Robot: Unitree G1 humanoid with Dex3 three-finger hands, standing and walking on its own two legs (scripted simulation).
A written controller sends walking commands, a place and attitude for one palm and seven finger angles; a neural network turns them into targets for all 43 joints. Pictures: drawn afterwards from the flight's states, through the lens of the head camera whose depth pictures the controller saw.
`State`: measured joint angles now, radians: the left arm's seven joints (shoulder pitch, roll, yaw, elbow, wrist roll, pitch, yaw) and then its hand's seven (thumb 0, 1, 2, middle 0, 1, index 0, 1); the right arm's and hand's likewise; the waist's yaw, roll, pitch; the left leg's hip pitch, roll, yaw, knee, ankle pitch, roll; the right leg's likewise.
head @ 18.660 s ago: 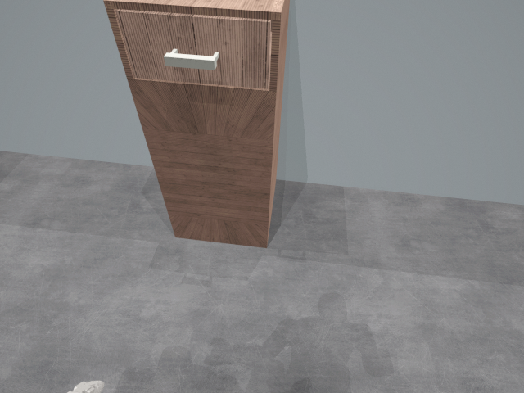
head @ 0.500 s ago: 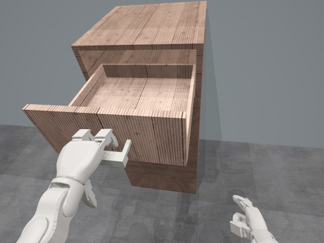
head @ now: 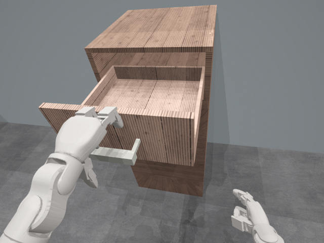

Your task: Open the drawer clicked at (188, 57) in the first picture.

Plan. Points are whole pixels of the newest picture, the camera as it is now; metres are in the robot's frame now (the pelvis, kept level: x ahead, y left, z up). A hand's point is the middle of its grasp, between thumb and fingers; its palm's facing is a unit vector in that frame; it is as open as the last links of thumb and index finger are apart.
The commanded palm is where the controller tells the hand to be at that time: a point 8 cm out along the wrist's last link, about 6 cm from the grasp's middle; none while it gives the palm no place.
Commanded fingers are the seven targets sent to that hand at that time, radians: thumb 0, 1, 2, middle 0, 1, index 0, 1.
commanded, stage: lift the hand off the handle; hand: left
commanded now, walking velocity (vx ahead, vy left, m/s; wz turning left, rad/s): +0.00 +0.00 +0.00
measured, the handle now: (113, 147) +0.30 +0.18 +0.11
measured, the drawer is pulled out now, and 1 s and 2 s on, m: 0.30 0.29 0.29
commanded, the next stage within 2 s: draw the hand back to the body in 0.62 s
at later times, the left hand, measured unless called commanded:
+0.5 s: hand (90, 102) +0.29 +0.18 +0.25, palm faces +0.30 -0.08 -0.95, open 13.8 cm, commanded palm +0.22 +0.18 +0.31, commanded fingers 0.00 -0.50 0.30 -0.30 -1.20 -0.30 -1.20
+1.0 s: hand (75, 116) +0.27 +0.21 +0.24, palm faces +0.22 -0.04 -0.98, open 13.9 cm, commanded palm +0.20 +0.21 +0.31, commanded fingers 0.00 -0.50 0.30 -0.30 -1.20 -0.30 -1.20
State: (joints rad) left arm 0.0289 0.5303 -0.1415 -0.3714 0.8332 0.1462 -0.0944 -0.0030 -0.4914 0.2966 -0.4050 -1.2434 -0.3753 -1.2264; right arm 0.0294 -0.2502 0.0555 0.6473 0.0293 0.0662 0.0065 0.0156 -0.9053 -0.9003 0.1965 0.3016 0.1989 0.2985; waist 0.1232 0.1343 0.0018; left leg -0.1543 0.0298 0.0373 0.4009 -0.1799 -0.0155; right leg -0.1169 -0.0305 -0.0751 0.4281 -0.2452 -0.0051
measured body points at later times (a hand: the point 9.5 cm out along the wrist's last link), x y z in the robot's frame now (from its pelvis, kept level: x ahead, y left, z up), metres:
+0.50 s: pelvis -0.01 -0.01 +0.00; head -0.03 -0.07 +0.44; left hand +0.27 +0.18 +0.30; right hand +0.24 -0.19 -0.09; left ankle +0.03 +0.13 -0.74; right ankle +0.00 -0.11 -0.74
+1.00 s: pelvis +0.00 -0.01 -0.01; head -0.01 -0.07 +0.44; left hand +0.25 +0.21 +0.29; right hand +0.25 -0.19 -0.09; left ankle +0.03 +0.13 -0.74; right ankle +0.00 -0.11 -0.74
